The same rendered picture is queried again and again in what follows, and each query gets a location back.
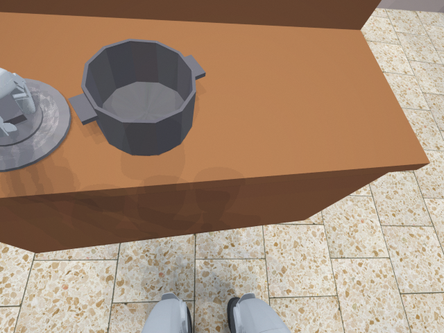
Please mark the knob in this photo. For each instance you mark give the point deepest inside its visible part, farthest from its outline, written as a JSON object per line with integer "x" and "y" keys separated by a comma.
{"x": 10, "y": 112}

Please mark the left robot hand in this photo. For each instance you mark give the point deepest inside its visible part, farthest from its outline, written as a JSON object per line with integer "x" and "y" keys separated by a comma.
{"x": 14, "y": 85}

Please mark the lid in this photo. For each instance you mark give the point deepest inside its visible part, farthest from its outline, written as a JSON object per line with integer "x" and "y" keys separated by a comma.
{"x": 42, "y": 132}

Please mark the right robot thigh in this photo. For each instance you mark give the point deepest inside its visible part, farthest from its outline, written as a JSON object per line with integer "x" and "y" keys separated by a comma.
{"x": 256, "y": 316}

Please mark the pot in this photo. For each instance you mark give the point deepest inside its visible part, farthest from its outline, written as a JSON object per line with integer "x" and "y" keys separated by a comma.
{"x": 141, "y": 93}

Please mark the left robot thigh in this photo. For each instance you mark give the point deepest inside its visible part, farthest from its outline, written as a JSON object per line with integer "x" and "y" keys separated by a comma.
{"x": 168, "y": 316}

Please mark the robot thigh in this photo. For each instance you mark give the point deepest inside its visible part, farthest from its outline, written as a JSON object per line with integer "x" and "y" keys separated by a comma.
{"x": 168, "y": 316}
{"x": 256, "y": 316}

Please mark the table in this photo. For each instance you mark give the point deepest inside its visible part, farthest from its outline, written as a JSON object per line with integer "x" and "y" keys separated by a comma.
{"x": 293, "y": 114}

